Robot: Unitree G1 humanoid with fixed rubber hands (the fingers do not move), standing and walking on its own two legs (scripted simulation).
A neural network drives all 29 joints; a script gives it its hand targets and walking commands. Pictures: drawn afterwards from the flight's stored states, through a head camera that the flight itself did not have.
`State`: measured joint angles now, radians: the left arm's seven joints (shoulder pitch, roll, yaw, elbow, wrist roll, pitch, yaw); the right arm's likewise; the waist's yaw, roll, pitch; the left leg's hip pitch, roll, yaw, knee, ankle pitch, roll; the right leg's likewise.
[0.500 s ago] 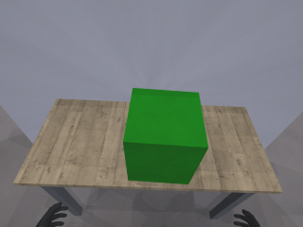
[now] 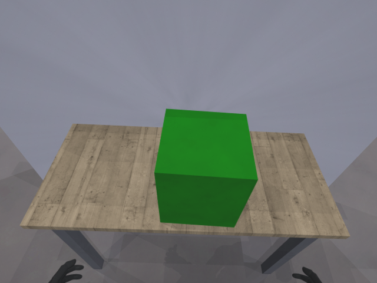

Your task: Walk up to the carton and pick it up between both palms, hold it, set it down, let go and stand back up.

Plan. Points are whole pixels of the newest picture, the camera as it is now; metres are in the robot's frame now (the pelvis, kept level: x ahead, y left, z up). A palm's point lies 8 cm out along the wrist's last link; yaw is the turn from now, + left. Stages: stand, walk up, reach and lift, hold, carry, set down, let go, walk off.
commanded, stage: stand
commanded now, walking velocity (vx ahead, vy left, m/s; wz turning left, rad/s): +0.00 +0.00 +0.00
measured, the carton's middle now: (201, 170) +0.40 -0.02 -0.04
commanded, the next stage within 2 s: none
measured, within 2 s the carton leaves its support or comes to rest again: neither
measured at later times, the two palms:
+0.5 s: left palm out of the picture +0.07 +0.29 -0.10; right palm out of the picture +0.07 -0.28 -0.11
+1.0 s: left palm out of the picture +0.08 +0.28 -0.10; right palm out of the picture +0.06 -0.28 -0.11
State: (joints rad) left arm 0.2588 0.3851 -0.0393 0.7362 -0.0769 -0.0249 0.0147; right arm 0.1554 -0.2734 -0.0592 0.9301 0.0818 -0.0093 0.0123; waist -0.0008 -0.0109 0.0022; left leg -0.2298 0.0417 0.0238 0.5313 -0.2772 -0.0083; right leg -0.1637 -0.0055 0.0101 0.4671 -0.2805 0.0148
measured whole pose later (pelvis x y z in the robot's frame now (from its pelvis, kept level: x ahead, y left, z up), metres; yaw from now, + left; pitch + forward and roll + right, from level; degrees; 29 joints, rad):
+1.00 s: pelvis -0.02 -0.01 +0.00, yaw +0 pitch -3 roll +0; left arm 0.21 0.37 -0.04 0.85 -0.08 -0.02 0.01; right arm 0.16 -0.28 -0.06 1.02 0.08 -0.01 0.01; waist 0.00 0.00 0.00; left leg -0.22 0.04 0.02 0.49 -0.22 -0.01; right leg -0.17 -0.01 0.01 0.47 -0.25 0.02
